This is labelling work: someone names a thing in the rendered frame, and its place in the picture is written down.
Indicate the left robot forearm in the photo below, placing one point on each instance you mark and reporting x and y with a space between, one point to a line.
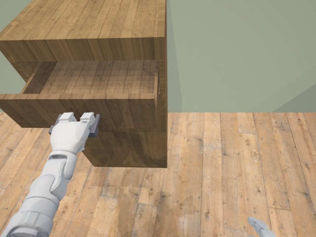
35 216

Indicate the robot right hand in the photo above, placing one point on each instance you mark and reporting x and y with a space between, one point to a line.
260 227

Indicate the robot left hand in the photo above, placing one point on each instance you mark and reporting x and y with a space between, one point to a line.
70 134

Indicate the drawer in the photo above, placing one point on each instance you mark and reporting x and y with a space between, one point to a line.
124 92

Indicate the cabinet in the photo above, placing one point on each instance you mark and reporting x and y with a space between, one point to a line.
98 30

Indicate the handle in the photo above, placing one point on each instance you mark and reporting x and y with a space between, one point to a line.
93 129

